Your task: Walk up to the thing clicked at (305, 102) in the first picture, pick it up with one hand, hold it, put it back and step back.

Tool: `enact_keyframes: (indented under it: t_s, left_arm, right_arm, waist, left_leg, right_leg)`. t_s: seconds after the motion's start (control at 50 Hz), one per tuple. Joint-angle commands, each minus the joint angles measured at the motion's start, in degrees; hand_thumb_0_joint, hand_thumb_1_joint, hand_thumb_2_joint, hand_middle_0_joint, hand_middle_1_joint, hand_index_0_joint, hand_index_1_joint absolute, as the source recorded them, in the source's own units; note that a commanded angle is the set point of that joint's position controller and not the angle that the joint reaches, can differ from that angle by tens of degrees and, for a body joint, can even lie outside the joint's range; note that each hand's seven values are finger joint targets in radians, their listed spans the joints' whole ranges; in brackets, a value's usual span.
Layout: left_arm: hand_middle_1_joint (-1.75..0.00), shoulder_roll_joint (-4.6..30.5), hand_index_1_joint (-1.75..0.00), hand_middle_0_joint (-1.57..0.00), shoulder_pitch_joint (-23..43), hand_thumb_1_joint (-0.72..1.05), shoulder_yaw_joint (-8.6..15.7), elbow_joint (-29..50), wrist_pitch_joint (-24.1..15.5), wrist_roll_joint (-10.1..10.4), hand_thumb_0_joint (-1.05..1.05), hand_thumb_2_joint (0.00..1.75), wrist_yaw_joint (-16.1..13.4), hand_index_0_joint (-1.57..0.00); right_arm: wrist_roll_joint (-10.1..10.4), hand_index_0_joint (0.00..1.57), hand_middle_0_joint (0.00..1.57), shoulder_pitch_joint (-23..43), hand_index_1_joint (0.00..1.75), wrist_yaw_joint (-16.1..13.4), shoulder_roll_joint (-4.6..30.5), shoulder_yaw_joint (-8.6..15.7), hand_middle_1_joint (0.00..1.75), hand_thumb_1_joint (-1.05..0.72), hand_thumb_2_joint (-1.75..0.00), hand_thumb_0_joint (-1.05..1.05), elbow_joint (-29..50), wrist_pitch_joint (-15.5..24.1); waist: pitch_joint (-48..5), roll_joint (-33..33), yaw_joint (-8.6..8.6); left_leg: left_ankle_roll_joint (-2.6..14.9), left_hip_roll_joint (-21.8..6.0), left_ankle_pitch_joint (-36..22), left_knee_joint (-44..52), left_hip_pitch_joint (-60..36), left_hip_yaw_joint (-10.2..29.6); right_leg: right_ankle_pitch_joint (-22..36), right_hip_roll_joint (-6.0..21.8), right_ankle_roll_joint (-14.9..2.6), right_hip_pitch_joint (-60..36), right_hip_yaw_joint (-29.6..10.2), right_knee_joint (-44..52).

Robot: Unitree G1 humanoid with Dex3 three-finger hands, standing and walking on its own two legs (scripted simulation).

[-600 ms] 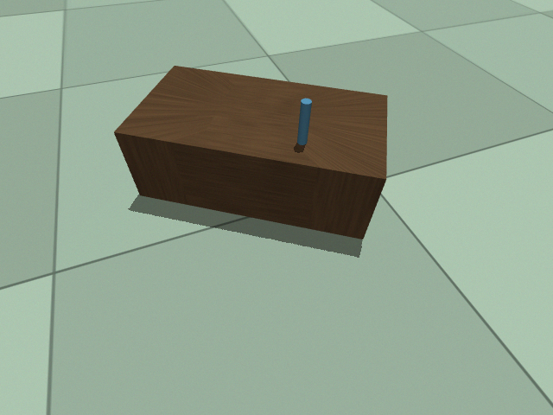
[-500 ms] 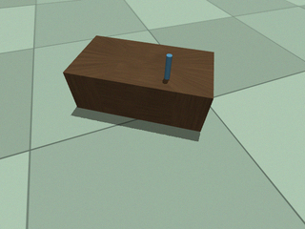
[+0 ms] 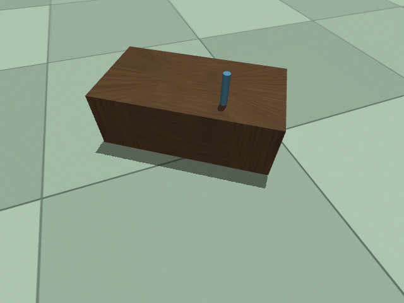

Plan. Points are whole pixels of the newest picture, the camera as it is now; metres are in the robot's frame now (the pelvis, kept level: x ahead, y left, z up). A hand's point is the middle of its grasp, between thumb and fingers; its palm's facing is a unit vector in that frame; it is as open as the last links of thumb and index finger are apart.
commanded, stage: stand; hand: left
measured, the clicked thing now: (225, 89) +1.13 -0.16 -0.30
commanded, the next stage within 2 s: walk up in 0.52 s
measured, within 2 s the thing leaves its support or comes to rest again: neither
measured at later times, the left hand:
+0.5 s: hand out of the picture +0.07 +0.25 -0.16, palm faces -0.04 -0.94 -0.34, open 7.4 cm
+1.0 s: hand (125, 293) +0.17 +0.17 -0.15, palm faces -0.16 -0.92 -0.36, open 7.4 cm
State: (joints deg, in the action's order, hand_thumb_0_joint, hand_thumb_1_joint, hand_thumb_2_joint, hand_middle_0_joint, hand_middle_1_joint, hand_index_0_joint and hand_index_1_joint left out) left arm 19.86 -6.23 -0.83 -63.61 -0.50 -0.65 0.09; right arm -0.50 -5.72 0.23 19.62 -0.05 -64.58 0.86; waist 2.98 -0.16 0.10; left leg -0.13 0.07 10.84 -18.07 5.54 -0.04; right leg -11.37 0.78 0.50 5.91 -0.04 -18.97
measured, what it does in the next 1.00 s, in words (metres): walks ahead: right foot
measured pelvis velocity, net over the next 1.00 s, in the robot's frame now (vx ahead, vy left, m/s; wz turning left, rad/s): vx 0.10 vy -0.10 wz -0.18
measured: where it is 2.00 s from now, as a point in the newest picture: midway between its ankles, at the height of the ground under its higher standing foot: (242, 247)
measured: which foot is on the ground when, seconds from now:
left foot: down 0.00-0.82, up 0.84-1.00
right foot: down 0.00-0.56, up 0.58-0.80, down 0.82-1.00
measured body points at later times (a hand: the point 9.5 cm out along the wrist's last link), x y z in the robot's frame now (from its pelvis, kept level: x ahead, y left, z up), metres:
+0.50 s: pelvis +0.00 +0.00 +0.00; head +0.01 -0.01 +0.45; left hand +0.07 +0.30 -0.13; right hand +0.07 -0.30 -0.14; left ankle -0.01 +0.12 -0.75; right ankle -0.01 -0.12 -0.75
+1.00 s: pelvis +0.10 -0.10 -0.02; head +0.11 -0.11 +0.43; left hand +0.18 +0.22 -0.13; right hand +0.12 -0.44 -0.13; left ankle +0.12 +0.02 -0.70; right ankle +0.10 -0.22 -0.75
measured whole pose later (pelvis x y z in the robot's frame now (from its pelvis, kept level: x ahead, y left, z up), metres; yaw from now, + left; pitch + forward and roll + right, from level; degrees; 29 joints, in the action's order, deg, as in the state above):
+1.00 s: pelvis +0.10 -0.10 -0.02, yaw -10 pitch -3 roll -1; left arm 22.3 -18.4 3.8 -51.7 -1.3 -1.4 4.4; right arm -1.3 -13.8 2.5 25.9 4.4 -54.1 2.4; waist 4.3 2.9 -2.1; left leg 1.6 -3.8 24.5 -56.5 23.0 -2.6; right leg -16.1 -0.7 -1.8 13.4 0.7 -32.1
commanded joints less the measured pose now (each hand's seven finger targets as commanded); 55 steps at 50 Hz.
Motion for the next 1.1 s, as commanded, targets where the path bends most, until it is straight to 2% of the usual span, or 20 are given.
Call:
enact_keyframes:
  t_s: [0.0,0.48,0.5,0.52,0.54,0.56,0.58,0.64,0.68,0.72,0.76,0.78,0.8,0.82,0.84,0.86,0.92,0.98,1.04,1.08]
  left_arm:
    - [-0.30,11.9,-0.30,-0.20,2.0,0.90,2.7,3.1,-1.2,0.2,0.00,0.90,-0.8,-0.20]
    - [-0.30,12.3,-0.30,-0.20,2.1,0.90,3.0,3.3,-1.5,0.2,0.00,0.90,-0.7,-0.20]
    - [-0.30,16.5,-0.30,-0.20,-1.1,0.90,7.0,8.0,-0.9,-1.7,0.00,0.90,1.4,-0.20]
    - [-0.30,15.8,-0.30,-0.20,2.8,0.90,7.0,8.5,-0.2,-2.2,0.00,0.90,2.4,-0.20]
    - [-0.30,14.1,-0.30,-0.20,7.0,0.90,7.1,11.1,0.4,-2.3,0.00,0.90,3.2,-0.20]
    - [-0.30,14.5,-0.30,-0.20,7.9,0.90,7.4,12.8,0.7,-2.6,0.00,0.90,3.5,-0.20]
    - [-0.30,14.9,-0.30,-0.20,4.9,0.90,7.6,12.7,0.5,-2.0,0.00,0.90,3.9,-0.20]
    - [-0.30,14.6,-0.30,-0.20,-3.0,0.90,8.1,12.2,0.3,-1.2,0.00,0.90,5.8,-0.20]
    - [-0.30,13.9,-0.30,-0.20,-1.7,0.90,8.3,13.4,0.3,-1.5,0.00,0.90,6.8,-0.20]
    - [-0.30,13.7,-0.30,-0.20,-4.6,0.90,8.6,13.0,0.2,-1.5,0.00,0.90,6.9,-0.20]
    - [-0.30,14.1,-0.30,-0.20,-11.6,0.90,9.2,10.6,-0.5,-1.8,0.00,0.90,6.1,-0.20]
    - [-0.30,16.3,-0.30,-0.20,-18.4,0.90,10.4,8.8,-1.1,-1.9,0.00,0.90,5.3,-0.20]
    - [-0.30,21.2,-0.30,-0.20,-24.4,0.90,11.9,8.5,-1.5,-2.4,0.00,0.90,4.0,-0.20]
    - [-0.30,25.3,-0.30,-0.20,-20.6,0.90,11.7,12.0,-2.0,-1.8,0.00,0.90,3.7,-0.20]
    - [-0.30,25.8,-0.30,-0.20,-15.7,0.90,11.5,14.2,-2.0,-0.9,0.00,0.90,3.7,-0.20]
    - [-0.30,23.8,-0.30,-0.20,-12.4,0.90,11.0,15.3,-2.1,0.0,0.00,0.90,3.5,-0.20]
    - [-0.30,19.9,-0.30,-0.20,-9.6,0.90,9.5,16.3,-2.4,0.0,0.00,0.90,2.9,-0.20]
    - [-0.30,19.4,-0.30,-0.20,-10.2,0.90,9.2,17.9,-2.7,-0.3,0.00,0.90,3.0,-0.20]
    - [-0.30,19.3,-0.30,-0.20,-10.0,0.90,8.9,19.5,-3.1,-0.4,0.00,0.90,3.2,-0.20]
    - [-0.30,18.7,-0.30,-0.20,-6.9,0.90,8.5,20.7,-3.0,-0.3,0.00,0.90,3.3,-0.20]
  right_arm:
    - [0.1,0.20,0.20,1.4,0.30,-1.0,12.2,2.4,0.30,-0.90,-0.90,0.00,3.4,0.9]
    - [0.0,0.20,0.20,0.9,0.30,-0.9,12.1,2.2,0.30,-0.90,-0.90,0.00,3.6,1.0]
    - [-1.4,0.20,0.20,-4.1,0.30,-0.6,18.5,6.2,0.30,-0.90,-0.90,0.00,7.1,2.6]
    - [-1.7,0.20,0.20,-9.3,0.30,-0.7,20.3,7.5,0.30,-0.90,-0.90,0.00,5.1,3.0]
    - [-1.7,0.20,0.20,-11.0,0.30,-0.9,22.7,9.0,0.30,-0.90,-0.90,0.00,5.5,3.3]
    - [-1.7,0.20,0.20,-9.9,0.30,-1.0,23.5,9.5,0.30,-0.90,-0.90,0.00,7.5,3.7]
    - [-1.5,0.20,0.20,-7.4,0.30,-1.2,22.5,9.3,0.30,-0.90,-0.90,0.00,8.9,4.3]
    - [-2.3,0.20,0.20,-2.1,0.30,-0.7,20.1,9.0,0.30,-0.90,-0.90,0.00,12.6,4.8]
    - [-2.7,0.20,0.20,-2.4,0.30,-0.1,20.1,9.2,0.30,-0.90,-0.90,0.00,13.7,4.8]
    - [-2.8,0.20,0.20,-0.7,0.30,0.2,20.2,9.3,0.30,-0.90,-0.90,0.00,14.4,4.6]
    - [-2.5,0.20,0.20,-0.3,0.30,0.3,19.1,8.9,0.30,-0.90,-0.90,0.00,15.1,3.8]
    - [-2.7,0.20,0.20,-2.5,0.30,0.4,16.5,7.8,0.30,-0.90,-0.90,0.00,15.1,3.3]
    - [-2.1,0.20,0.20,-3.9,0.30,0.6,11.6,6.0,0.30,-0.90,-0.90,0.00,16.4,3.2]
    - [-0.8,0.20,0.20,-3.7,0.30,0.7,12.2,5.7,0.30,-0.90,-0.90,0.00,18.7,3.0]
    - [-1.0,0.20,0.20,-1.5,0.30,0.6,17.3,7.0,0.30,-0.90,-0.90,0.00,18.1,2.9]
    - [-0.4,0.20,0.20,-4.3,0.30,0.8,18.7,7.3,0.30,-0.90,-0.90,0.00,16.5,2.9]
    - [-0.3,0.20,0.20,-10.4,0.30,1.4,17.1,7.2,0.30,-0.90,-0.90,0.00,14.2,3.1]
    - [-0.9,0.20,0.20,-10.2,0.30,2.5,16.6,7.5,0.30,-0.90,-0.90,0.00,15.8,3.2]
    - [-1.1,0.20,0.20,-9.2,0.30,2.6,15.7,7.7,0.30,-0.90,-0.90,0.00,17.4,4.0]
    - [-1.1,0.20,0.20,-14.4,0.30,2.2,15.2,8.0,0.30,-0.90,-0.90,0.00,16.6,4.9]
  waist:
    - [-5.1,0.3,-0.07]
    - [-5.0,-0.4,-0.06]
    - [-9.2,-1.6,1.89]
    - [-4.7,1.7,4.76]
    - [1.3,9.1,6.99]
    - [5.4,6.7,6.20]
    - [5.5,3.8,3.45]
    - [1.6,7.7,-0.76]
    - [2.5,9.9,0.16]
    - [2.0,10.4,-1.38]
    - [-0.6,3.9,-4.67]
    - [-4.1,-5.8,-7.29]
    - [-3.8,-21.9,-10.26]
    - [-2.1,-23.7,-7.37]
    - [2.7,-12.4,-5.53]
    - [3.8,-6.5,-3.46]
    - [3.1,-8.1,-0.79]
    - [3.3,-9.0,-1.24]
    - [1.2,-6.9,-1.38]
    - [-0.7,-3.9,2.44]
  left_leg:
    - [1.21,-7.4,-13.0,1.6,-1.1,4.9]
    - [1.16,-7.5,-10.6,2.2,-1.4,5.2]
    - [5.38,-7.1,15.2,-2.5,-9.2,5.2]
    - [8.11,-11.2,28.1,1.4,-13.8,11.2]
    - [12.26,-20.6,33.0,9.0,-11.8,20.7]
    - [14.79,-26.6,30.8,10.9,-6.4,25.1]
    - [14.60,-26.9,27.3,11.4,-2.4,24.3]
    - [12.34,-20.9,20.7,8.8,-2.4,11.6]
    - [10.66,-17.7,17.8,7.2,3.7,4.7]
    - [9.15,-15.5,17.5,3.7,7.7,0.5]
    - [7.64,-13.0,17.9,-8.1,13.5,-3.9]
    - [6.31,-9.1,15.3,-23.2,16.7,-7.0]
    - [4.10,-2.7,22.9,-41.2,26.7,-9.0]
    - [1.49,1.2,25.4,-49.1,33.8,-4.0]
    - [1.25,-3.6,21.4,-50.6,31.7,1.7]
    - [1.42,-5.8,16.9,-50.0,31.3,2.5]
    - [1.92,-7.6,11.9,-40.4,23.7,2.0]
    - [1.01,-5.9,13.4,-29.2,20.2,-0.4]
    - [1.05,-4.7,8.0,-21.5,15.0,-2.1]
    - [1.00,-2.9,1.6,-14.3,3.8,-4.4]
  right_leg:
    - [12.6,6.8,-1.91,-1.1,-4.3,1.9]
    - [10.7,7.0,-2.11,-0.9,-4.8,3.1]
    - [-12.7,2.3,-3.73,7.2,-5.0,-3.3]
    - [-21.6,1.0,-3.42,21.6,-3.2,-10.1]
    - [-17.1,0.3,-2.20,31.7,-1.0,-25.2]
    - [-16.3,3.1,-2.09,36.0,-6.8,-32.3]
    - [-13.5,5.1,-2.18,33.6,-9.9,-35.7]
    - [-11.9,6.9,-1.35,26.8,-5.9,-29.4]
    - [-11.4,5.8,-0.90,19.1,-2.4,-23.1]
    - [-7.6,4.3,-1.53,11.9,1.1,-19.5]
    - [-1.2,0.9,-1.57,-0.1,5.9,-13.9]
    - [-4.5,-1.7,-1.79,-8.4,5.0,-12.6]
    - [-19.9,5.1,-4.65,-11.7,-9.5,-2.7]
    - [-32.5,18.6,-12.15,-5.3,-39.2,12.0]
    - [-36.5,21.8,-16.65,1.8,-43.2,12.2]
    - [-33.6,19.2,-16.17,2.1,-36.5,9.9]
    - [-22.0,12.9,-12.93,7.9,-21.8,6.0]
    - [-18.9,11.4,-13.79,10.6,-17.2,5.6]
    - [-14.1,11.5,-12.97,11.1,-15.2,3.3]
    - [-10.4,9.5,-11.14,16.7,-11.0,-3.9]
